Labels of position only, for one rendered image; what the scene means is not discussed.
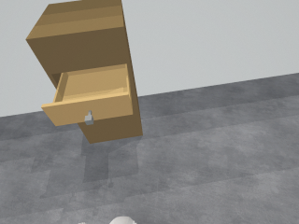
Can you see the cabinet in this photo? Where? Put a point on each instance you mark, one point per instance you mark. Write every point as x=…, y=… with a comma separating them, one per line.
x=87, y=34

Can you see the drawer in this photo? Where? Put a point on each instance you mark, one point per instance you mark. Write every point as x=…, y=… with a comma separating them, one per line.
x=106, y=91

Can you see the handle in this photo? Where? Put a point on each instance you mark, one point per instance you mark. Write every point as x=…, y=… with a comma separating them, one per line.
x=89, y=119

